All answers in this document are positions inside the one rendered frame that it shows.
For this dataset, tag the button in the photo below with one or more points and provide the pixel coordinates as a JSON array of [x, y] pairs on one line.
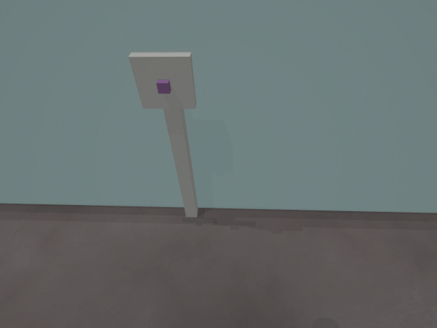
[[163, 86]]

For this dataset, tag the panel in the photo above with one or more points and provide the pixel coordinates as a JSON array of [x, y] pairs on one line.
[[147, 68]]

